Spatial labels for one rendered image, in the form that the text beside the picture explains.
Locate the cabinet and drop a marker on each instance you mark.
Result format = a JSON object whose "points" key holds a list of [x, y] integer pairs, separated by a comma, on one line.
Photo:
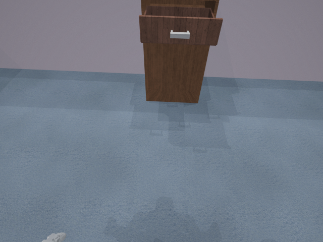
{"points": [[174, 72]]}

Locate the drawer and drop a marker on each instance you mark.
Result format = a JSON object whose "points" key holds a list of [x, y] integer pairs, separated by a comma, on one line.
{"points": [[158, 21]]}

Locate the handle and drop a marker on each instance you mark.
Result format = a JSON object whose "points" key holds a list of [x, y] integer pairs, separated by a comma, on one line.
{"points": [[183, 35]]}

